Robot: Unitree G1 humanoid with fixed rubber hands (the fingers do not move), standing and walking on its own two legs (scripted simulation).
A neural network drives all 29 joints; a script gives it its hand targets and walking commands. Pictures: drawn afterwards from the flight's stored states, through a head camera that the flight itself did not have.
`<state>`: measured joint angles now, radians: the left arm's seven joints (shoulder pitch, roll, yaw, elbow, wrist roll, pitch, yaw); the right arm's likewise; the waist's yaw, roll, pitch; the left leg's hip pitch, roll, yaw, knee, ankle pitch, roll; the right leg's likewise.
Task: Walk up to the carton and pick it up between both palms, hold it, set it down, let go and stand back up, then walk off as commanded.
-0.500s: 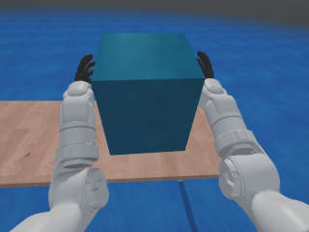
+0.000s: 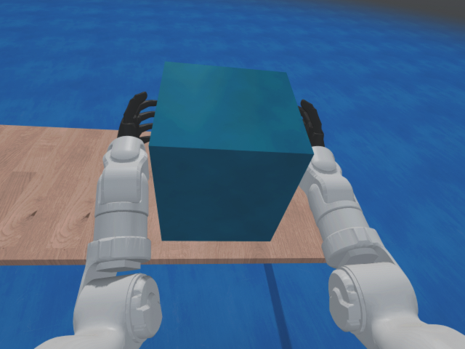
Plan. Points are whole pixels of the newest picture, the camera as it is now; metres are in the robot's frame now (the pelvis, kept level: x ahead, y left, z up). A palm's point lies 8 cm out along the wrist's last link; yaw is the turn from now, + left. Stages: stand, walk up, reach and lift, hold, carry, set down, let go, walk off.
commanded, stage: set down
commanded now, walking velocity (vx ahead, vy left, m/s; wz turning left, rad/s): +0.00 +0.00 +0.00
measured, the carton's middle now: (222, 159) +0.39 +0.01 +0.16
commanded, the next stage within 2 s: none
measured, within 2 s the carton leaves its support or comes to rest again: rests again in 1.74 s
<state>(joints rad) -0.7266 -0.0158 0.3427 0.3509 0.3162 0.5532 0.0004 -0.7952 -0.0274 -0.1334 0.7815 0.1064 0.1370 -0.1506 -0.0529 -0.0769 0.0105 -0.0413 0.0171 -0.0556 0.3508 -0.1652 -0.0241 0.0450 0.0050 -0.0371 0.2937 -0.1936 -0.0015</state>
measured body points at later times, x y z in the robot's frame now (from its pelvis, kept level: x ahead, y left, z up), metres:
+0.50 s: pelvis +0.00 -0.01 +0.00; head -0.04 +0.02 +0.45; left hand +0.40 +0.17 +0.17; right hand +0.41 -0.14 +0.17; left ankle +0.03 +0.13 -0.75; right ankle -0.01 -0.12 -0.75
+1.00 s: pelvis +0.01 -0.01 +0.00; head -0.02 +0.01 +0.45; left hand +0.41 +0.16 +0.13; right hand +0.42 -0.14 +0.14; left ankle +0.03 +0.13 -0.75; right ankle -0.01 -0.12 -0.75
